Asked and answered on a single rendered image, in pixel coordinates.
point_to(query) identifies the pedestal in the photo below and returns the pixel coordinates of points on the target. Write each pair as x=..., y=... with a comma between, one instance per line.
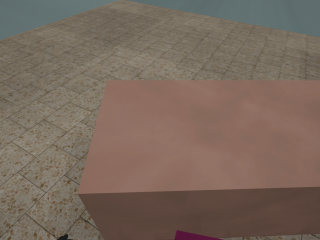
x=217, y=158

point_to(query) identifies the carton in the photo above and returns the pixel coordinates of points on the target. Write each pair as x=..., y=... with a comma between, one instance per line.
x=181, y=235

